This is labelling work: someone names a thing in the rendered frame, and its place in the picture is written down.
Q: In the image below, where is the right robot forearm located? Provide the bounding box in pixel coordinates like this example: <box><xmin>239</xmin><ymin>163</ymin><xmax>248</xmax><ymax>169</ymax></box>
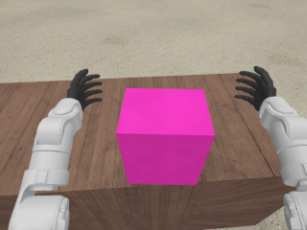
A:
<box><xmin>258</xmin><ymin>96</ymin><xmax>307</xmax><ymax>191</ymax></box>

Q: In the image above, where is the robot right upper arm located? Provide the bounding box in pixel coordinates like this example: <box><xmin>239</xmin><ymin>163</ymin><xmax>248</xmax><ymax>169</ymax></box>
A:
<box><xmin>283</xmin><ymin>191</ymin><xmax>307</xmax><ymax>230</ymax></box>

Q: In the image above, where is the left robot forearm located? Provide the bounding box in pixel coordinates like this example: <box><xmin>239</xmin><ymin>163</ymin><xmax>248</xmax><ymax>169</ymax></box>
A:
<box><xmin>8</xmin><ymin>98</ymin><xmax>83</xmax><ymax>230</ymax></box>

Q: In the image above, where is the carton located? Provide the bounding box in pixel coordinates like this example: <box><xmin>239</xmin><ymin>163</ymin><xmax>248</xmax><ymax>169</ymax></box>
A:
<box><xmin>116</xmin><ymin>88</ymin><xmax>215</xmax><ymax>186</ymax></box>

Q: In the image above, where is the robot left upper arm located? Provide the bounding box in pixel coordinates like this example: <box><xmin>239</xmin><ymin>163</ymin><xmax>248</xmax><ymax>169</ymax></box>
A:
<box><xmin>12</xmin><ymin>195</ymin><xmax>70</xmax><ymax>230</ymax></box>

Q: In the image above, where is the robot left hand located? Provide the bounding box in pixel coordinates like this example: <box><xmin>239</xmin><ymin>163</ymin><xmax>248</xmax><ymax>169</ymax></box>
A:
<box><xmin>66</xmin><ymin>68</ymin><xmax>103</xmax><ymax>111</ymax></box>

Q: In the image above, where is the pedestal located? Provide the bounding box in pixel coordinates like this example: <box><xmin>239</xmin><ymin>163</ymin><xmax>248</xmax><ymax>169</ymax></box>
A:
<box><xmin>0</xmin><ymin>72</ymin><xmax>305</xmax><ymax>230</ymax></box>

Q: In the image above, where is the robot right hand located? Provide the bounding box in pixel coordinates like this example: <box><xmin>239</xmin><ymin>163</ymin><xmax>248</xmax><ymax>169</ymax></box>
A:
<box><xmin>234</xmin><ymin>65</ymin><xmax>276</xmax><ymax>111</ymax></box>

